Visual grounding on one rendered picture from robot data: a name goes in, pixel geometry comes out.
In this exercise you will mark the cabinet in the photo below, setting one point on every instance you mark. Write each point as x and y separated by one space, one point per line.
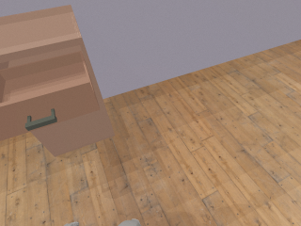
52 32

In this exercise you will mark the drawer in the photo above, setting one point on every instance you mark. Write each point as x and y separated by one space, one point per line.
32 89

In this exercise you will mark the handle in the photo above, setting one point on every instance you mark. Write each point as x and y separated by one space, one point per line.
31 125

